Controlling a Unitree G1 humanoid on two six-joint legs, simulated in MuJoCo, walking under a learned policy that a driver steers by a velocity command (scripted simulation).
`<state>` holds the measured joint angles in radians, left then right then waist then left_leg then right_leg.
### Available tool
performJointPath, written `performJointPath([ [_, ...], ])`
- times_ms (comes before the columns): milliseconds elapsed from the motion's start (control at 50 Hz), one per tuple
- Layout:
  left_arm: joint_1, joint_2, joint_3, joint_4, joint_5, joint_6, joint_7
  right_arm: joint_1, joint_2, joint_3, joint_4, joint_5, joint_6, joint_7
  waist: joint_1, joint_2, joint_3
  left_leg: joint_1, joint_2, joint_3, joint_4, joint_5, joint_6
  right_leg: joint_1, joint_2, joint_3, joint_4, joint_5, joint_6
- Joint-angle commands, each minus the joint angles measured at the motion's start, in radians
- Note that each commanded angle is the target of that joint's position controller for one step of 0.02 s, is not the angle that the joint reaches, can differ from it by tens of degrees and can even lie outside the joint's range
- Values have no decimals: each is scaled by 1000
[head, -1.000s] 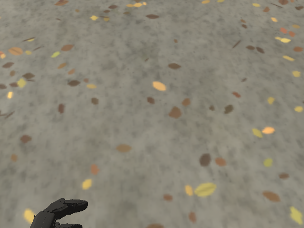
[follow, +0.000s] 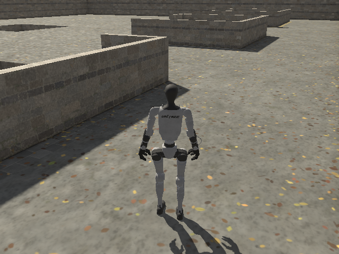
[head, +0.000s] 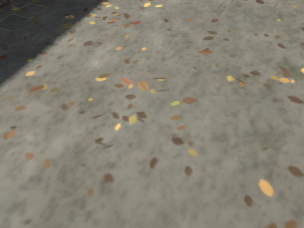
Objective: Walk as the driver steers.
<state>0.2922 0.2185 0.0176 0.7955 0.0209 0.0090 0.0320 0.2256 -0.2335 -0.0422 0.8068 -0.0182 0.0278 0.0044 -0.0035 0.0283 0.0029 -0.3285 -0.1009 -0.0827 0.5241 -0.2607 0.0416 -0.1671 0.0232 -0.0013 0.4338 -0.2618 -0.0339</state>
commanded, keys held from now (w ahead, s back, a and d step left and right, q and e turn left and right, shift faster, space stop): shift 0.46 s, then w+shift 0.28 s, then w+e+shift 0.26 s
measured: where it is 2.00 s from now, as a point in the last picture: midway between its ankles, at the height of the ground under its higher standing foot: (224, 145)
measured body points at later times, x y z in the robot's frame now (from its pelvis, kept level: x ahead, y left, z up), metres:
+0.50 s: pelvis +0.00 -0.01 +0.00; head +0.00 -0.01 +0.45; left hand +0.06 +0.25 -0.14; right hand +0.04 -0.26 -0.15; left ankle +0.02 +0.11 -0.74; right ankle -0.02 -0.10 -0.74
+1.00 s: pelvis +0.16 +0.06 +0.00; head +0.17 +0.07 +0.45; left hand +0.32 +0.29 -0.13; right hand +0.11 -0.19 -0.14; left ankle +0.07 +0.14 -0.74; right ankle +0.22 -0.09 -0.64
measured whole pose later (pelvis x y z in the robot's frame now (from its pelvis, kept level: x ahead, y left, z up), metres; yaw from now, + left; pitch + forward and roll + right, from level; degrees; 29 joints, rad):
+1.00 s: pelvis +0.16 +0.06 +0.00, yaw -7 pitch +1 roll +0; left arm 0.16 0.25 0.06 0.88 0.02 -0.02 -0.07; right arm 0.41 -0.21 -0.04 1.02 -0.03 -0.12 0.00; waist -0.03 -0.04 -0.03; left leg 0.03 -0.03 0.19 0.24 -0.29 0.04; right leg -0.73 -0.06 0.02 1.17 -0.06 -0.08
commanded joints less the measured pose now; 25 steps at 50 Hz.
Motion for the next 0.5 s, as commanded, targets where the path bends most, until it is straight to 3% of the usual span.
performJointPath([
  [20, -99, 140, 24, -68, -8, -32, 3, 8, -69, -12, -33, -3, -15, 4, -40, -174, 8, 106, 46, 3, -21, 45, -13, -52, -201, 156, -122, 377, -93],
  [60, -52, 143, 26, -52, -11, -30, 0, -9, -72, -4, -21, -2, -20, -7, -16, -136, -20, 152, 79, -22, -120, 169, -20, 7, -182, 143, -69, 429, -66],
  [80, -37, 140, 26, -51, -10, -30, -2, -12, -93, -6, -16, -3, -23, -14, -3, -116, -32, 184, 114, -55, -131, 254, -23, 7, -170, 146, -61, 382, -49],
  [100, 21, 135, 28, -44, -15, -31, -6, -16, -116, -10, -2, 2, -24, -19, 39, -81, -36, 219, 139, -78, -96, 333, -20, -16, -140, 144, -79, 349, -33],
  [120, 12, 126, 24, -27, -17, -27, -5, 4, -96, -10, 20, 18, -22, -19, 13, -63, -34, 191, 130, -78, -101, 285, -18, 1, -125, 123, -98, 270, -30],
  [140, -20, 130, 25, -26, -13, -22, -3, 11, -84, -5, 34, 19, -20, -19, -2, -66, -9, 169, 125, -79, -122, 248, -20, 3, -122, 119, -99, 212, -28],
  [200, -44, 123, 25, -17, -9, -13, -5, -1, -90, -3, 71, 10, -19, -26, 3, -26, 17, 162, 130, -89, -151, 242, -18, -5, -121, 116, -109, 154, -33],
  [460, -33, 112, 18, 109, -9, -16, -4, 1, -90, 6, 219, 11, -23, -35, 3, -29, 32, 168, 150, -104, -197, 205, -10, 5, -112, 109, -143, 73, -31],
  [480, -3, 131, 26, 125, -6, -13, -7, 23, -87, 6, 230, 10, -20, -35, 9, -50, -9, 160, 117, -78, -172, 10, 2, 25, -97, 114, -158, -153, -41],
  [500, 13, 171, 41, 127, -4, -5, -11, 21, -111, -5, 224, 3, -14, -31, 22, -94, 16, 75, 71, -39, -101, -254, 20, 15, -104, 163, -176, -424, -72],
])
